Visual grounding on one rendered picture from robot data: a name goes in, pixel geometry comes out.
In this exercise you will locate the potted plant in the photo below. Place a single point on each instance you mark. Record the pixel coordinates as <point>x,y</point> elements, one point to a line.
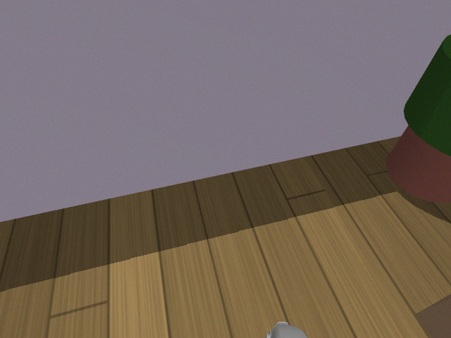
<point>420,162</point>

